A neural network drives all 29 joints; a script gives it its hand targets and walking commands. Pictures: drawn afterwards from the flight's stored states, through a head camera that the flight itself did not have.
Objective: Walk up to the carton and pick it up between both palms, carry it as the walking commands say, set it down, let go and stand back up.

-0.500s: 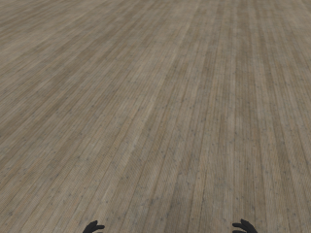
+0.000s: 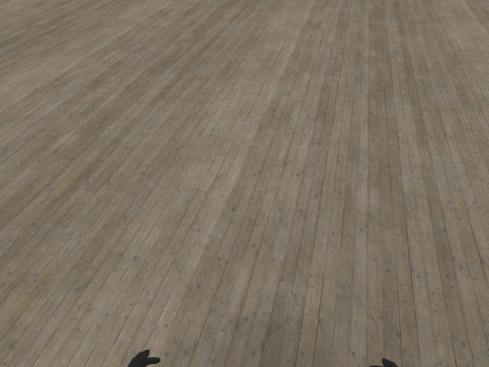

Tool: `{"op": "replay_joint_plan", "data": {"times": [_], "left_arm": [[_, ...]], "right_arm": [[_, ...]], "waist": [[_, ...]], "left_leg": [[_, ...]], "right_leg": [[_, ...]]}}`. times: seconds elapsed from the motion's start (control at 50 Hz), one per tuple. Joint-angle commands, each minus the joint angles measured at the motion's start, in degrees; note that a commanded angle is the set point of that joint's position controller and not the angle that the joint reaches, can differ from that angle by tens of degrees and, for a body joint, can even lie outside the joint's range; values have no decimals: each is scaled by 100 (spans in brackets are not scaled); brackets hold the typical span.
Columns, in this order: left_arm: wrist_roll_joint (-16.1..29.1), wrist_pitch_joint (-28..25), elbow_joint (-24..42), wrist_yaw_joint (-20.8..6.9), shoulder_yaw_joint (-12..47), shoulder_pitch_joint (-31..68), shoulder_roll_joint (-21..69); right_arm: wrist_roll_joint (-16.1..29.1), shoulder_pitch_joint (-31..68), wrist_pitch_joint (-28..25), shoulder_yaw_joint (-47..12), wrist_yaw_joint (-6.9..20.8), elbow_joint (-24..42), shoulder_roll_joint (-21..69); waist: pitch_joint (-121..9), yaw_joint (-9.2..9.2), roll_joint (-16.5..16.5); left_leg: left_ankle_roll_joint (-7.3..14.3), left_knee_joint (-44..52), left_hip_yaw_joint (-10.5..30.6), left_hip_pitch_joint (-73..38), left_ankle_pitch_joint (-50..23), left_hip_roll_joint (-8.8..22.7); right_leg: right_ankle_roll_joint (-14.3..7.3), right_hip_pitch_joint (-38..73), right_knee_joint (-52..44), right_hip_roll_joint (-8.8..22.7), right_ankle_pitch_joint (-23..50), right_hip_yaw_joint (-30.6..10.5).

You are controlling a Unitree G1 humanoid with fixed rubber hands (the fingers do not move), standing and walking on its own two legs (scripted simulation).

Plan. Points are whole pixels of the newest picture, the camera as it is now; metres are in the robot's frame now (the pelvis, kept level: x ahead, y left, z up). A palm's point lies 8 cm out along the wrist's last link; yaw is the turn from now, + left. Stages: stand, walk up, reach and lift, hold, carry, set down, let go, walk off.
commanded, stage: stand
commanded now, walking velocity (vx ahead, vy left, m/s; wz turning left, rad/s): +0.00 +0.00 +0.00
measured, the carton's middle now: out of the picture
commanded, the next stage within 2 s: walk up in 0.06 s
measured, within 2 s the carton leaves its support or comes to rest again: neither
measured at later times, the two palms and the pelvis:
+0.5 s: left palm out of the picture +0.02 +0.33 -0.11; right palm (402, 345) +0.19 -0.23 -0.07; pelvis -0.02 +0.02 +0.00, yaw +12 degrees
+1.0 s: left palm out of the picture -0.14 +0.42 -0.09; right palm (276, 312) +0.25 -0.03 -0.08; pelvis -0.05 +0.11 +0.00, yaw +38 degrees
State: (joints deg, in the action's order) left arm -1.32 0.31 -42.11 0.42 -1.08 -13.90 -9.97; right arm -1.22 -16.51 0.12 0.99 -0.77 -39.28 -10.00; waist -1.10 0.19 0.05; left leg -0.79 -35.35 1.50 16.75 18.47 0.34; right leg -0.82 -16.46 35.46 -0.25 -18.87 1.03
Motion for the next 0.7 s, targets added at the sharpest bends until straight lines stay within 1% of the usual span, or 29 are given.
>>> {"op": "replay_joint_plan", "data": {"times": [0.0, 0.02, 0.04, 0.06, 0.1, 0.14, 0.22, 0.24, 0.26, 0.28, 0.3, 0.32, 0.34, 0.36, 0.38, 0.4, 0.44, 0.46, 0.48, 0.5, 0.52, 0.54, 0.56, 0.58, 0.6, 0.62, 0.64, 0.66, 0.68], "left_arm": [[8, -41, 319, -12, -128, 21, -447], [-9, -60, 339, 2, -139, -12, -543], [-6, -42, 299, 3, -135, -80, -553], [-9, -52, 315, 4, -133, 38, -536], [-1, -86, 298, 34, -163, -20, -592], [17, -88, 223, 23, -140, -138, -534], [7, -50, 243, 16, -130, 2, -462], [39, 6, 147, 186, -417, -138, -1308], [38, 13, 120, 266, -498, -622, -1529], [47, -14, -38, 322, -494, -467, -1543], [9, -44, 54, 362, -510, -178, -1491], [82, -77, -149, 361, -520, 43, -1649], [49, -143, -148, 371, -540, 180, -1584], [-40, -218, -170, 413, -563, 536, -1649], [-91, -270, -106, 451, -565, 696, -1744], [-96, -265, -144, 443, -530, 902, -1770], [-73, -310, -226, 451, -484, 699, -1745], [-81, -310, -249, 415, -501, 919, -1853], [-35, -300, -216, 345, -505, 967, -1881], [-43, -283, -139, 287, -487, 1150, -1883], [-48, -252, -117, 225, -479, 1270, -1917], [0, -227, -129, 201, -446, 1367, -1818], [-55, -178, -116, 165, -421, 1320, -1662], [-119, -74, -61, 157, -424, 1401, -1543], [-118, 38, 192, 132, -335, 1415, -1366], [-100, 118, 378, 122, -280, 1167, -1318], [-95, 153, 304, 128, -215, 1123, -1474], [-66, 138, 159, 116, -278, 1015, -1684], [-21, 84, 106, 94, -367, 707, -1752]], "right_arm": [[-5, -53, -60, 139, 3, 317, -571], [9, -53, -62, 126, 16, 306, -481], [-11, -58, -56, 109, 28, 302, -430], [-4, -153, -56, 134, 18, 268, -536], [-12, 19, -62, 143, -22, 280, -556], [-5, -92, -67, 122, -9, 281, -425], [-31, -29, -66, 172, -41, 271, -620], [9, 631, 72, 518, 10, 319, -1708], [3, 793, 115, 581, 66, 440, -1555], [-53, 1030, 182, 600, 93, 470, -1453], [-69, 1096, 236, 555, 105, 560, -1337], [66, 1592, 291, 497, 218, 696, -1336], [47, 1509, 299, 494, 288, 646, -1268], [20, 1411, 320, 546, 355, 690, -1274], [-32, 1174, 348, 587, 444, 684, -1275], [58, 995, 348, 581, 533, 690, -1171], [31, 1055, 381, 662, 685, 586, -1205], [25, 1118, 384, 654, 724, 578, -1218], [75, 1258, 405, 664, 771, 638, -1204], [110, 1117, 410, 697, 805, 641, -1294], [100, 997, 354, 752, 799, 520, -1452], [92, 550, 314, 731, 779, 341, -1406], [55, 5, 235, 744, 724, 51, -1633], [-35, -319, 208, 730, 649, -160, -1857], [-48, -322, 207, 674, 549, -75, -2208], [-55, 132, 191, 598, 449, 135, -2458], [-48, 314, 299, 661, 417, 67, -2345], [-61, 717, 303, 636, 374, 118, -2263], [-46, 1236, 307, 619, 395, 281, -2272]], "waist": [[126, -26, 77], [192, -23, -122], [150, -58, 28], [44, 38, 23], [157, -56, -295], [24, -14, 140], [-7, -31, 18], [211, -620, -44], [-39, -948, 546], [97, -911, 1070], [24, -728, 867], [219, -596, 823], [249, -481, 716], [381, -385, 860], [416, -352, 725], [351, -303, 836], [-18, -395, 712], [59, -239, 677], [-49, -229, 654], [-195, -29, 477], [-274, 51, 191], [-463, 294, -20], [-754, 568, -733], [-557, 853, -1781], [-252, 914, -2619], [-69, 542, -2286], [165, 506, -1925], [444, 320, -1672], [401, 9, -1195]], "left_leg": [[242, 717, 390, 103, -681, 234], [220, 657, 338, 79, -849, 191], [200, 719, 336, 108, -841, 181], [197, 630, 269, -141, -888, 180], [218, 665, 307, -50, -1177, 208], [250, 645, 284, -123, -831, 186], [254, 755, 359, -118, -831, 224], [270, -56, 957, 1644, -1240, 423], [-90, -1275, 310, 2496, -606, -200], [-140, -2773, 263, 2864, 1099, -372], [-142, -3248, 300, 2742, 1125, 19], [-393, -3233, 267, 2773, 1423, 340], [-479, -3171, 202, 2662, 1408, 417], [-484, -2890, 229, 2361, 1040, 653], [-445, -2459, 273, 2268, 818, 745], [-437, -2055, 301, 2134, 503, 723], [-398, -1630, 130, 1821, -139, 700], [-330, -1495, -102, 1504, -453, 662], [-304, -1224, -119, 1103, -572, 648], [-265, -912, -152, 471, -635, 593], [-131, -664, -411, 63, -785, 357], [-36, -275, -559, -433, -992, 289], [131, 3, -519, -1112, -979, 3], [324, 521, 43, -1480, -678, 24], [572, 1709, 1899, -1128, -323, 802], [777, 2228, 3291, -790, 605, 1239], [1042, 2409, 3555, -723, 1021, 1217], [1096, 2372, 3442, -628, 882, 1126], [1050, 2196, 3081, -599, 750, 984]], "right_leg": [[-120, -37, -657, 221, 694, -402], [-117, -31, -678, 258, 755, -466], [-115, -4, -690, 260, 626, -443], [-145, -147, -829, 351, 539, -566], [-151, -49, -711, 287, 849, -515], [-163, -44, -841, 351, 704, -557], [-145, 37, -732, 265, 745, -437], [-601, 1607, -255, 593, 566, -258], [-1062, 2421, -1069, 1398, 853, -869], [-1464, 2065, -1301, 2435, 1745, -1576], [-1663, 1698, -1239, 2734, 2675, -1575], [-1802, 1342, -1361, 2757, 2797, -1818], [-1743, 1049, -1435, 2653, 2842, -1562], [-1538, 624, -1548, 2503, 1998, -1081], [-1310, 643, -1400, 2456, 1691, -670], [-1258, 717, -1384, 2282, 1583, -393], [-1206, 931, -1100, 2098, 1802, 16], [-1174, 563, -1150, 2083, 1695, 94], [-1122, 364, -1165, 1927, 1259, 337], [-1016, 73, -963, 1809, 1048, 572], [-983, -43, -628, 1562, 730, 635], [-873, -348, -123, 1401, 158, 861], [-718, -624, 940, 864, -764, 1006], [-568, -1490, 1982, 403, -2133, 921], [-390, -2124, 3188, -81, -2857, 699], [-284, -2379, 3498, -133, -2483, -143], [-297, -2313, 3693, 65, -1973, -186], [-220, -2318, 3908, 159, -1563, -233], [-208, -2099, 3804, 281, -1129, -371]]}}
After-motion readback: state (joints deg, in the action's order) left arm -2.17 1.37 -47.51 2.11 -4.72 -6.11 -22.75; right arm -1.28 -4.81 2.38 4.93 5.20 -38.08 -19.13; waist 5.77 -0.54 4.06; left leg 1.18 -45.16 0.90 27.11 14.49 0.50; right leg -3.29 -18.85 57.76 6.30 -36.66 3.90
